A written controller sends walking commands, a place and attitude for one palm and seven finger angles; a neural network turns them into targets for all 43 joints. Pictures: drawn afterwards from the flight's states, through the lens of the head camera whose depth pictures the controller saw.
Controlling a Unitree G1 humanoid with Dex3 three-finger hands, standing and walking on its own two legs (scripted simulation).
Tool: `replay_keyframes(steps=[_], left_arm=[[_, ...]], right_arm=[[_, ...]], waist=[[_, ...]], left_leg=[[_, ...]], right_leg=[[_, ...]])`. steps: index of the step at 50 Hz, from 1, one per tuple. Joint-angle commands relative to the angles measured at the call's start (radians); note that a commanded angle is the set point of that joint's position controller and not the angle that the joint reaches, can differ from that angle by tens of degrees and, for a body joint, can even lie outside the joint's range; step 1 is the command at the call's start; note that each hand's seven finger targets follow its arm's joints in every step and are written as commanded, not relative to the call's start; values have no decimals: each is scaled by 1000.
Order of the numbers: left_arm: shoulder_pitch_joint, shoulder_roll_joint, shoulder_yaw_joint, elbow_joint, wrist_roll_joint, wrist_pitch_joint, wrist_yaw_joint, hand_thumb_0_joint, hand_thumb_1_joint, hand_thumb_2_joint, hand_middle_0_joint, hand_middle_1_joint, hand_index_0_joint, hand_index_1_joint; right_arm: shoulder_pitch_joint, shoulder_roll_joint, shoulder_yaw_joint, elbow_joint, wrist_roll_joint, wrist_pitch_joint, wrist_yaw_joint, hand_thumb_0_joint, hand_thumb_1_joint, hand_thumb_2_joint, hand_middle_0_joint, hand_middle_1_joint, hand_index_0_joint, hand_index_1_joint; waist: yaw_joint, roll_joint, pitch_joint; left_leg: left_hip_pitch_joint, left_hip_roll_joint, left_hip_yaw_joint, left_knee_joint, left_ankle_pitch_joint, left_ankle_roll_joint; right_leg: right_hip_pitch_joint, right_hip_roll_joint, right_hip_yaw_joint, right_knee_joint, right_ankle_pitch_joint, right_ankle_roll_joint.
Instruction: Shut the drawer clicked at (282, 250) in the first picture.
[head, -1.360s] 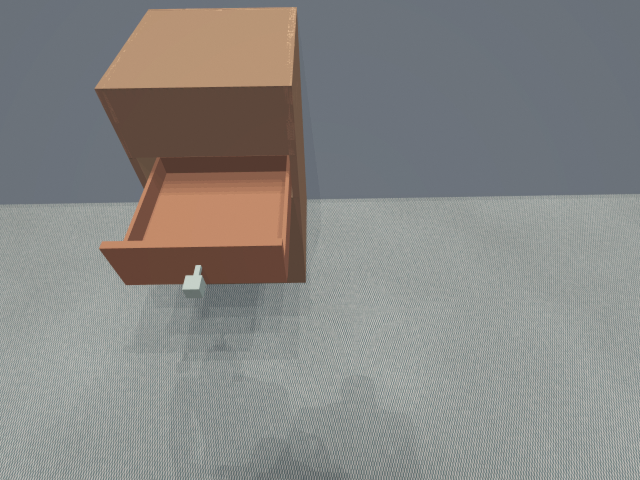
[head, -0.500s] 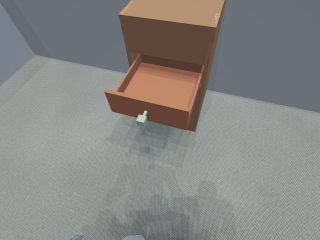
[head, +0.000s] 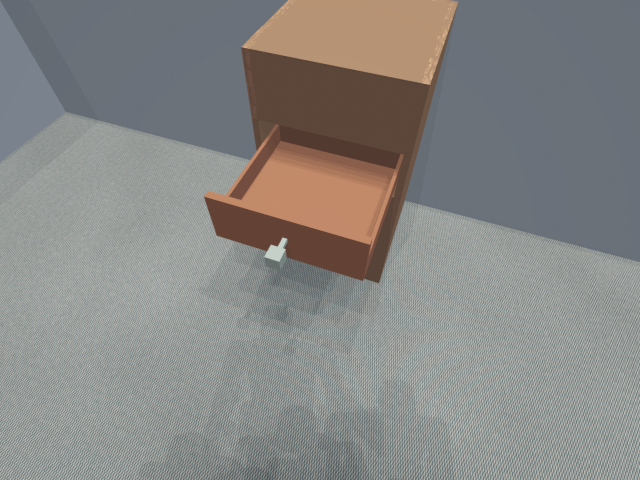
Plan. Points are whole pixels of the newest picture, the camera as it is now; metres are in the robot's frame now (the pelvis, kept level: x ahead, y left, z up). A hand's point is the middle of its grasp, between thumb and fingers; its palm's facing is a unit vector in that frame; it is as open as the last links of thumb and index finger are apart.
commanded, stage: look at it before walking up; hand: left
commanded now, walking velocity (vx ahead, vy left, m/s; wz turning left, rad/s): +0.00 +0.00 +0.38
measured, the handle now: (278, 251) +0.59 +0.12 -0.24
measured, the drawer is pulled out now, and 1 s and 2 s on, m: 0.30 0.30 0.30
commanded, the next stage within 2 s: turn to face it in 0.58 s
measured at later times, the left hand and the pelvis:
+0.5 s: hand out of the picture +0.03 +0.18 -0.17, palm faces +0.06 -0.98 -0.21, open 7.4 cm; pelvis -0.01 +0.00 +0.00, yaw +1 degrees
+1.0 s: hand out of the picture +0.04 +0.19 -0.18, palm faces -0.02 -0.97 -0.23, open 7.4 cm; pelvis -0.01 -0.01 -0.01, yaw -5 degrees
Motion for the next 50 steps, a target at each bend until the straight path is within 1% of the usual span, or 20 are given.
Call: replay_keyframes(steps=[1, 2, 5, 9, 12, 16, 17, 18, 24, 28, 30, 32, 33, 36, 39, 42, 45, 47, 48, 50], left_arm=[[47, 146, 40, -52, 4, -9, 11, 0, 900, 900, -200, -300, -200, -300], [51, 149, 43, -57, 5, -8, 11, 0, 900, 900, -200, -300, -200, -300], [34, 144, 41, -63, 4, -7, 11, 0, 900, 900, -200, -300, -200, -300], [14, 131, 34, -66, 2, -7, 10, 0, 900, 900, -200, -300, -200, -300], [17, 128, 30, -60, 2, -10, 10, 0, 900, 900, -200, -300, -200, -300], [11, 128, 25, -49, 1, -13, 8, 0, 900, 900, -200, -300, -200, -300], [17, 130, 25, -48, 1, -16, 9, 0, 900, 900, -200, -300, -200, -300], [15, 129, 24, -44, 1, -16, 8, 0, 900, 900, -200, -300, -200, -300], [22, 127, 20, -29, 0, -17, 7, 0, 900, 900, -200, -300, -200, -300], [30, 129, 20, -23, 0, -21, 7, 0, 900, 900, -200, -300, -200, -300], [30, 131, 21, -21, 0, -21, 7, 0, 900, 900, -200, -300, -200, -300], [36, 132, 22, -22, 1, -23, 8, 0, 900, 900, -200, -300, -200, -300], [34, 129, 20, -18, 1, -22, 7, 0, 900, 900, -200, -300, -200, -300], [42, 120, 21, -16, 1, -17, 7, 0, 900, 900, -200, -300, -200, -300], [34, 143, 39, -30, 4, -5, 3, 0, 900, 900, -200, -300, -200, -300], [28, 156, 55, -52, 8, 5, -2, 0, 900, 900, -200, -300, -200, -300], [9, 163, 69, -88, 12, 16, -9, 0, 900, 900, -200, -300, -200, -300], [5, 154, 72, -104, 13, 18, -12, 0, 900, 900, -200, -300, -200, -300], [0, 154, 75, -114, 15, 20, -14, 0, 900, 900, -200, -300, -200, -300], [-7, 144, 76, -134, 15, 23, -20, 0, 900, 900, -200, -300, -200, -300]], right_arm=[[64, -109, -28, -38, -4, -8, -7, 0, -900, -900, 200, 300, 200, 300], [63, -108, -30, -42, -4, -8, -7, 0, -900, -900, 200, 300, 200, 300], [75, -99, -28, -34, -5, -7, -6, 0, -900, -900, 200, 300, 200, 300], [83, -96, -22, -23, -9, -7, -5, 0, -900, -900, 200, 300, 200, 300], [88, -95, -20, -17, -8, -13, -6, 0, -900, -900, 200, 300, 200, 300], [93, -98, -16, -8, -9, -16, -6, 0, -900, -900, 200, 300, 200, 300], [99, -96, -15, -8, -8, -19, -7, 0, -900, -900, 200, 300, 200, 300], [100, -98, -15, -5, -8, -20, -7, 0, -900, -900, 200, 300, 200, 300], [104, -101, -9, 5, -9, -20, -8, 0, -900, -900, 200, 300, 200, 300], [107, -105, -10, 7, -8, -25, -10, 0, -900, -900, 200, 300, 200, 300], [103, -106, -10, 10, -8, -25, -11, 0, -900, -900, 200, 300, 200, 300], [103, -108, -10, 5, -8, -25, -13, 0, -900, -900, 200, 300, 200, 300], [108, -106, -9, 9, -8, -25, -13, 0, -900, -900, 200, 300, 200, 300], [112, -95, -8, 13, -10, -22, -16, 0, -900, -900, 200, 300, 200, 300], [120, -104, -21, 4, -8, -14, -22, 0, -900, -900, 200, 300, 200, 300], [104, -115, -34, -19, -10, -7, -26, 0, -900, -900, 200, 300, 200, 300], [100, -136, -46, -47, -10, -4, -30, 0, -900, -900, 200, 300, 200, 300], [91, -146, -52, -63, -12, -7, -32, 0, -900, -900, 200, 300, 200, 300], [93, -157, -55, -68, -13, -7, -33, 0, -900, -900, 200, 300, 200, 300], [90, -182, -64, -85, -16, -8, -36, 0, -900, -900, 200, 300, 200, 300]], waist=[[7, -4, -62], [11, -9, -70], [7, -20, -70], [4, 12, -45], [7, 16, -59], [3, 10, -56], [5, -2, -68], [2, 4, -69], [1, 10, -37], [1, 5, -60], [1, 14, -54], [3, -6, -52], [0, 9, -53], [-1, 10, -43], [-4, -6, -46], [-1, -28, -48], [-7, -9, -58], [-5, 50, -70], [-7, 62, -78], [-7, 130, -84]], left_leg=[[-33, 58, -48, -7, 278, 36], [-37, 55, -49, 5, 286, 37], [-39, 49, -53, 5, 269, 33], [-48, 59, -80, -30, 235, 39], [-27, 63, -77, -40, 259, 40], [-19, 62, -73, -61, 244, 35], [-5, 63, -69, -59, 259, 36], [-3, 63, -67, -62, 261, 34], [-5, 61, -58, -81, 228, 31], [13, 63, -55, -82, 245, 32], [13, 63, -51, -85, 246, 30], [20, 64, -50, -80, 248, 32], [16, 64, -48, -83, 251, 31], [26, 69, -31, -69, 241, 27], [14, 78, -2, -24, 220, 23], [-5, 86, 19, 8, 165, 23], [-19, 106, 14, 17, 141, 31], [-3, 135, -8, 4, 165, 47], [0, 156, -21, -6, 172, 57], [9, 206, -62, -36, 191, 88]], right_leg=[[34, -141, 56, -24, 306, -18], [43, -147, 50, -16, 317, -22], [31, -149, 56, -23, 292, -27], [12, -129, 51, -43, 198, -16], [23, -124, 46, -51, 209, -11], [26, -122, 53, -72, 191, -9], [34, -122, 51, -74, 209, -9], [34, -123, 54, -78, 213, -9], [24, -119, 58, -106, 173, -10], [38, -119, 59, -109, 197, -11], [35, -120, 59, -110, 205, -11], [31, -117, 60, -115, 211, -13], [35, -120, 58, -114, 214, -12], [11, -116, 79, -110, 238, -14], [-3, -116, 105, -70, 299, -23], [-29, -115, 138, -46, 297, -35], [-61, -101, 158, -5, 293, -40], [-88, -75, 148, 43, 289, -33], [-100, -62, 136, 72, 274, -27], [-138, -27, 110, 157, 210, -16]])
